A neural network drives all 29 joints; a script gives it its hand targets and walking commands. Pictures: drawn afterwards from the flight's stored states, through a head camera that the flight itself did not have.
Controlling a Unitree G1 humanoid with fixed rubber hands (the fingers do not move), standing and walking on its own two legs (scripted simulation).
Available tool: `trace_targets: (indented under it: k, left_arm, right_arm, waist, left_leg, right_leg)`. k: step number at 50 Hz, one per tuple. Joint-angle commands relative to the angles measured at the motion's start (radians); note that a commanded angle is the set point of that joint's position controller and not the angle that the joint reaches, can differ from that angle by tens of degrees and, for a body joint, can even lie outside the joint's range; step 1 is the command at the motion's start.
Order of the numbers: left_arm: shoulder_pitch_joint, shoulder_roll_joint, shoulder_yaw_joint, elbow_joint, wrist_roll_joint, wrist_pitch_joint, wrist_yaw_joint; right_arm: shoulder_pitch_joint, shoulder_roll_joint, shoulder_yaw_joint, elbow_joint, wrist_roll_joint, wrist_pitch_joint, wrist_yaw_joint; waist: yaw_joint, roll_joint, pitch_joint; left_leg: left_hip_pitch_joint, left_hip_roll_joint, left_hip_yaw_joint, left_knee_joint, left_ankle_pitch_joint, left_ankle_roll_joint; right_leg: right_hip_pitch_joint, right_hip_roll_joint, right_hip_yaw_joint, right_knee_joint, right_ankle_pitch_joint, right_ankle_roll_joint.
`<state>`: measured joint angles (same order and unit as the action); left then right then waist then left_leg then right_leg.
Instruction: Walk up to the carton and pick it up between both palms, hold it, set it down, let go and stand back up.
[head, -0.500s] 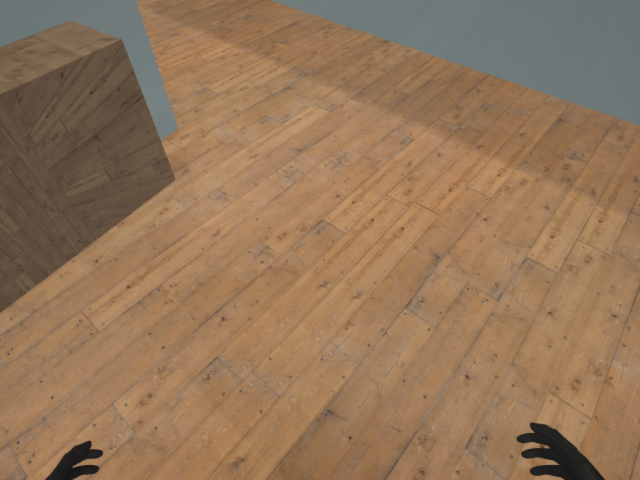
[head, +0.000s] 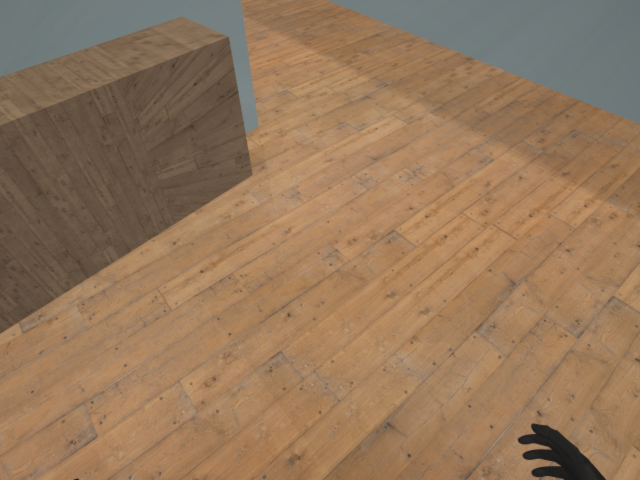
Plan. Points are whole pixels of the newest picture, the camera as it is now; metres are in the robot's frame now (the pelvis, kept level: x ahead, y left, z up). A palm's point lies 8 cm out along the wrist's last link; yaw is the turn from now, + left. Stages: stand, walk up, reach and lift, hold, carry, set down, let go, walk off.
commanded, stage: walk up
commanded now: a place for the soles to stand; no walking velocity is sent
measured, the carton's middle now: out of the picture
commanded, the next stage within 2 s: none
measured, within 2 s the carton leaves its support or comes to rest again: neither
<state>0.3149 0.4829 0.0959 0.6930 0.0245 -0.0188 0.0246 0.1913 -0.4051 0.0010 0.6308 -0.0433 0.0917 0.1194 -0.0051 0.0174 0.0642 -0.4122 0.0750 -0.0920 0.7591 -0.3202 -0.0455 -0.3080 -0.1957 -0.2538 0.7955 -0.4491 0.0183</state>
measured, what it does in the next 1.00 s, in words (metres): steps to the left, turning left: right foot, then left foot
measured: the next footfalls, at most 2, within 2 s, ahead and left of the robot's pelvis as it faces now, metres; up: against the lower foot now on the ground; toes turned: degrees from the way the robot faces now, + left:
right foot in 0.18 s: +0.07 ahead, -0.06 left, +0.00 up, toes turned -6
left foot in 0.52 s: +0.09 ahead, +0.29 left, +0.00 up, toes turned +11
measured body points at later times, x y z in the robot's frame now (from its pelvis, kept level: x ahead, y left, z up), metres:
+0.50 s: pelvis +0.03 +0.09 +0.01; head +0.07 +0.09 +0.46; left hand +0.02 +0.46 -0.06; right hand +0.23 -0.16 -0.09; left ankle +0.04 +0.28 -0.70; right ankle +0.03 -0.06 -0.71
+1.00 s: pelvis +0.07 +0.20 +0.01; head +0.11 +0.20 +0.46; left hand -0.03 +0.55 -0.05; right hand +0.33 -0.01 -0.09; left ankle +0.06 +0.39 -0.68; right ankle +0.08 +0.07 -0.71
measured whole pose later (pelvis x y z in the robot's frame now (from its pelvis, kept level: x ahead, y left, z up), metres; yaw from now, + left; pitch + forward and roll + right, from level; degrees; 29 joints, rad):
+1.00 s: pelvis +0.07 +0.20 +0.01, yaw +23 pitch +1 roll -1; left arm 0.46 0.48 0.10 0.67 0.03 -0.06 0.05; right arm 0.20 -0.43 0.00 0.60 -0.04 0.09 0.11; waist 0.02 0.06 0.04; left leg -0.55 0.08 -0.10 0.87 -0.36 -0.01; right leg -0.24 -0.15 -0.26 0.66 -0.41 0.03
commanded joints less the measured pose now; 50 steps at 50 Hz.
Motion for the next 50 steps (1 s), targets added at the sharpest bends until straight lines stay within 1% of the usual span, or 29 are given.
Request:
trace_targets:
  k: [1, 5, 6, 8, 9, 10, 11, 12, 13, 14, 15, 18, 22, 24, 25, 26, 27, 28, 30, 34, 36, 37, 38, 39, 40, 41, 42, 45, 50]
  left_arm:
    - [-0.050, 0.176, 0.058, -0.157, -0.021, -0.016, 0.008]
    - [0.033, 0.153, 0.055, -0.089, -0.026, -0.049, 0.009]
    - [0.038, 0.168, 0.055, -0.075, -0.023, -0.061, 0.013]
    - [0.234, 0.191, 0.057, -0.001, -0.022, -0.071, 0.025]
    - [0.316, 0.261, 0.070, -0.011, -0.007, -0.075, 0.038]
    - [0.204, 0.339, 0.106, -0.071, 0.019, -0.066, 0.054]
    - [0.051, 0.349, 0.113, -0.117, 0.028, -0.066, 0.058]
    - [0.008, 0.309, 0.099, -0.123, 0.022, -0.070, 0.055]
    - [0.009, 0.271, 0.085, -0.132, 0.021, -0.083, 0.049]
    - [0.027, 0.240, 0.075, -0.137, 0.020, -0.097, 0.049]
    - [0.067, 0.233, 0.071, -0.135, 0.013, -0.088, 0.042]
    - [0.140, 0.233, 0.073, -0.130, 0.012, -0.073, 0.033]
    - [0.096, 0.267, 0.087, -0.143, 0.012, -0.050, 0.015]
    - [-0.020, 0.263, 0.085, -0.177, 0.012, -0.039, 0.012]
    - [-0.003, 0.236, 0.071, -0.151, 0.015, -0.028, 0.013]
    - [-0.008, 0.181, 0.048, -0.160, 0.011, -0.025, 0.007]
    - [-0.078, 0.142, 0.032, -0.172, 0.009, -0.012, -0.002]
    - [-0.063, 0.127, 0.031, -0.217, -0.019, -0.026, -0.011]
    - [-0.066, 0.203, 0.057, -0.194, -0.013, -0.031, -0.011]
    - [0.008, 0.155, 0.034, -0.102, -0.031, -0.070, 0.012]
    - [0.230, 0.149, 0.034, -0.040, -0.036, -0.090, 0.025]
    - [0.318, 0.255, 0.067, 0.026, -0.020, -0.089, 0.034]
    - [0.314, 0.325, 0.105, 0.004, 0.007, -0.076, 0.053]
    - [0.206, 0.343, 0.114, -0.044, 0.039, -0.065, 0.060]
    - [0.099, 0.310, 0.106, -0.087, 0.033, -0.065, 0.055]
    - [0.073, 0.278, 0.096, -0.087, 0.030, -0.075, 0.050]
    - [0.066, 0.265, 0.097, -0.107, 0.020, -0.087, 0.044]
    - [0.194, 0.238, 0.080, -0.104, 0.011, -0.071, 0.033]
    - [0.143, 0.270, 0.091, -0.143, 0.010, -0.039, 0.030]
  right_arm:
    - [-0.002, -0.323, -0.164, -0.104, 0.020, -0.005, -0.022]
    - [-0.074, -0.306, -0.147, -0.131, 0.015, -0.011, -0.025]
    - [-0.088, -0.306, -0.142, -0.144, 0.012, -0.007, -0.020]
    - [-0.201, -0.254, -0.120, -0.183, 0.014, -0.007, -0.013]
    - [-0.159, -0.135, -0.087, -0.177, 0.015, -0.015, -0.016]
    - [-0.107, -0.116, -0.083, -0.189, 0.000, -0.023, -0.027]
    - [-0.037, -0.214, -0.117, -0.169, -0.003, -0.019, -0.022]
    - [-0.042, -0.276, -0.131, -0.156, -0.017, -0.015, -0.011]
    - [-0.010, -0.271, -0.129, -0.144, -0.019, -0.013, -0.003]
    - [0.004, -0.229, -0.118, -0.125, -0.011, -0.014, 0.003]
    - [-0.015, -0.226, -0.116, -0.128, -0.008, -0.022, 0.003]
    - [-0.064, -0.177, -0.087, -0.133, 0.002, -0.021, 0.007]
    - [-0.084, -0.189, -0.094, -0.144, 0.007, -0.021, -0.002]
    - [0.045, -0.202, -0.100, -0.113, 0.012, -0.018, -0.006]
    - [0.098, -0.236, -0.118, -0.087, 0.011, -0.029, -0.009]
    - [0.128, -0.267, -0.135, -0.068, 0.003, -0.034, -0.018]
    - [0.218, -0.346, -0.162, -0.034, 0.019, -0.029, -0.038]
    - [0.178, -0.393, -0.167, -0.068, 0.026, -0.034, -0.043]
    - [0.065, -0.358, -0.162, -0.082, 0.022, -0.016, -0.041]
    - [-0.030, -0.310, -0.150, -0.111, 0.025, -0.025, -0.038]
    - [-0.123, -0.275, -0.128, -0.139, 0.037, -0.019, -0.034]
    - [-0.178, -0.190, -0.103, -0.135, 0.044, -0.021, -0.020]
    - [-0.123, -0.096, -0.076, -0.153, 0.011, -0.027, -0.037]
    - [-0.109, -0.176, -0.091, -0.171, -0.005, -0.020, -0.040]
    - [-0.047, -0.239, -0.119, -0.146, -0.002, -0.018, -0.031]
    - [-0.036, -0.241, -0.115, -0.138, -0.003, -0.016, -0.021]
    - [-0.032, -0.221, -0.109, -0.128, -0.009, -0.021, -0.010]
    - [-0.131, -0.166, -0.079, -0.132, -0.007, -0.027, -0.003]
    - [-0.158, -0.163, -0.075, -0.155, 0.001, -0.026, 0.005]
  waist:
    - [-0.055, 0.303, 0.068]
    - [0.028, 0.277, 0.012]
    - [0.030, 0.204, -0.017]
    - [0.151, 0.084, -0.067]
    - [0.173, -0.157, -0.109]
    - [0.137, -0.105, -0.112]
    - [0.059, 0.039, -0.110]
    - [0.028, 0.066, -0.030]
    - [-0.003, -0.012, -0.017]
    - [0.007, 0.043, -0.036]
    - [0.021, -0.027, -0.097]
    - [0.068, -0.101, -0.106]
    - [0.070, -0.150, -0.180]
    - [-0.034, -0.127, -0.211]
    - [-0.053, -0.042, -0.206]
    - [-0.071, 0.088, -0.189]
    - [-0.132, 0.218, -0.115]
    - [-0.105, 0.401, -0.074]
    - [-0.052, 0.247, 0.010]
    - [0.015, 0.194, 0.011]
    - [0.122, 0.124, -0.120]
    - [0.177, -0.155, -0.106]
    - [0.158, -0.210, -0.107]
    - [0.128, -0.049, -0.074]
    - [0.070, -0.008, -0.087]
    - [0.029, -0.004, -0.061]
    - [0.011, 0.001, -0.101]
    - [0.095, -0.138, -0.076]
    - [0.081, -0.110, -0.093]
  left_leg:
    - [0.175, 0.096, -0.483, -0.504, -0.136, 0.310]
    - [0.068, 0.077, -0.436, -0.446, 0.053, 0.292]
    - [0.010, 0.060, -0.410, -0.394, 0.040, 0.282]
    - [-0.327, -0.047, -0.257, -0.260, -0.174, 0.177]
    - [-0.427, -0.176, -0.091, 0.022, -0.135, 0.104]
    - [-0.472, -0.080, -0.077, 0.197, -0.132, 0.026]
    - [-0.380, -0.006, -0.068, 0.290, -0.136, 0.039]
    - [-0.369, 0.026, -0.048, 0.348, -0.110, 0.019]
    - [-0.352, 0.043, -0.046, 0.349, -0.058, 0.010]
    - [-0.329, 0.033, -0.032, 0.313, -0.008, 0.014]
    - [-0.283, 0.017, 0.020, 0.273, -0.002, 0.002]
    - [-0.299, 0.014, 0.092, 0.179, -0.010, 0.005]
    - [-0.164, 0.022, 0.109, 0.015, -0.074, 0.027]
    - [-0.006, -0.009, 0.162, -0.122, 0.003, 0.047]
    - [0.139, -0.035, 0.149, -0.178, -0.026, 0.056]
    - [0.250, -0.072, 0.079, -0.197, -0.011, 0.093]
    - [0.259, 0.033, -0.176, -0.285, -0.084, 0.167]
    - [0.301, 0.135, -0.540, -0.461, -0.095, 0.270]
    - [0.185, 0.156, -0.571, -0.531, -0.351, 0.323]
    - [0.187, 0.093, -0.483, -0.444, 0.281, 0.301]
    - [-0.020, 0.026, -0.325, -0.225, 0.268, 0.213]
    - [-0.273, -0.119, -0.126, -0.010, 0.050, 0.127]
    - [-0.467, -0.135, -0.081, 0.148, -0.116, 0.059]
    - [-0.458, -0.057, -0.116, 0.254, -0.187, 0.055]
    - [-0.391, -0.010, -0.121, 0.259, -0.140, 0.067]
    - [-0.387, 0.002, -0.084, 0.322, -0.141, 0.047]
    - [-0.367, -0.007, -0.029, 0.299, -0.081, 0.031]
    - [-0.341, -0.024, 0.090, 0.167, -0.059, 0.029]
    - [-0.209, -0.007, 0.128, -0.036, -0.012, 0.045]
  right_leg:
    - [-0.332, 0.147, 0.183, 0.239, -0.189, 0.009]
    - [-0.063, 0.172, 0.224, -0.059, -0.150, -0.046]
    - [0.034, 0.182, 0.186, -0.144, -0.106, -0.050]
    - [0.466, 0.129, 0.213, -0.481, 0.100, -0.089]
    - [0.588, -0.164, 0.451, -0.633, 0.052, -0.098]
    - [0.431, -0.432, 0.566, -0.653, -0.073, -0.122]
    - [0.306, -0.503, 0.591, -0.659, -0.221, -0.224]
    - [0.254, -0.494, 0.528, -0.666, -0.267, -0.259]
    - [0.262, -0.412, 0.380, -0.622, -0.084, -0.228]
    - [0.313, -0.317, 0.258, -0.549, 0.133, -0.194]
    - [0.356, -0.242, 0.180, -0.504, 0.255, -0.194]
    - [0.410, -0.227, 0.070, -0.378, 0.625, -0.203]
    - [0.370, -0.240, 0.076, -0.289, 0.468, -0.219]
    - [0.279, -0.241, 0.032, -0.239, 0.312, -0.167]
    - [0.169, -0.176, -0.003, -0.143, 0.201, -0.149]
    - [-0.001, -0.100, -0.032, 0.033, 0.128, -0.104]
    - [-0.141, -0.020, 0.008, 0.230, -0.017, -0.085]
    - [-0.364, 0.145, 0.052, 0.306, -0.213, -0.029]
    - [-0.363, 0.130, 0.158, 0.313, -0.215, -0.008]
    - [-0.120, 0.174, 0.192, -0.084, -0.155, -0.037]
    - [0.312, 0.147, 0.191, -0.451, 0.090, -0.072]
    - [0.576, -0.042, 0.334, -0.585, 0.207, -0.009]
    - [0.647, -0.351, 0.490, -0.564, 0.264, -0.061]
    - [0.466, -0.475, 0.579, -0.609, 0.115, -0.159]
    - [0.401, -0.464, 0.514, -0.565, 0.029, -0.156]
    - [0.430, -0.444, 0.444, -0.545, 0.146, -0.230]
    - [0.487, -0.346, 0.300, -0.472, 0.415, -0.214]
    - [0.504, -0.205, 0.104, -0.356, 0.798, -0.167]
    - [0.403, -0.259, 0.044, -0.286, 0.605, -0.178]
